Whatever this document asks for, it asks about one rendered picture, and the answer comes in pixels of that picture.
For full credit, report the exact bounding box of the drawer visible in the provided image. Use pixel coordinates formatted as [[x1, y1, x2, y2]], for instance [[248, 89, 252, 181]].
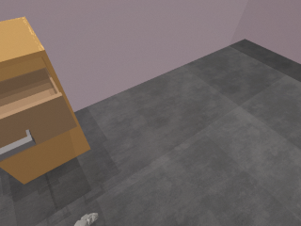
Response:
[[0, 67, 77, 162]]

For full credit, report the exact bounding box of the robot left hand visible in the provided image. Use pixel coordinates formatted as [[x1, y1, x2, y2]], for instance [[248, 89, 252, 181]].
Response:
[[74, 213, 98, 226]]

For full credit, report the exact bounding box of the handle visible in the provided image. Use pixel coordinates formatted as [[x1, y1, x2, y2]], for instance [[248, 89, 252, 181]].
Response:
[[0, 129, 36, 161]]

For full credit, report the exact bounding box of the cabinet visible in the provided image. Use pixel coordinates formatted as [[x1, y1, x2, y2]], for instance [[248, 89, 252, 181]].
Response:
[[0, 17, 90, 185]]

